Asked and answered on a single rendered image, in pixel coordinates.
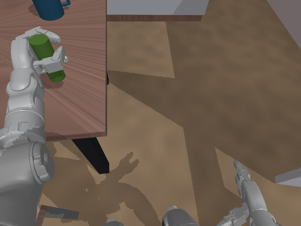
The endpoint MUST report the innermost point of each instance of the table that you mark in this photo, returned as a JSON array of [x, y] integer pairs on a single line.
[[76, 107]]

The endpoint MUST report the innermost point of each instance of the left robot arm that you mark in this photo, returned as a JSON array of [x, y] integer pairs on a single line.
[[25, 160]]

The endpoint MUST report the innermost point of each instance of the left robot hand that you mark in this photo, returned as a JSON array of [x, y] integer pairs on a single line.
[[23, 55]]

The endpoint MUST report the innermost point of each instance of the right robot hand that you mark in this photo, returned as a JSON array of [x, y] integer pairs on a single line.
[[251, 197]]

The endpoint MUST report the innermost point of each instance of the chair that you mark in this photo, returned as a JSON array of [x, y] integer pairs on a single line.
[[44, 211]]

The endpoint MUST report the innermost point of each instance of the right robot arm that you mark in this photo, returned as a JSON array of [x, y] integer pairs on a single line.
[[261, 218]]

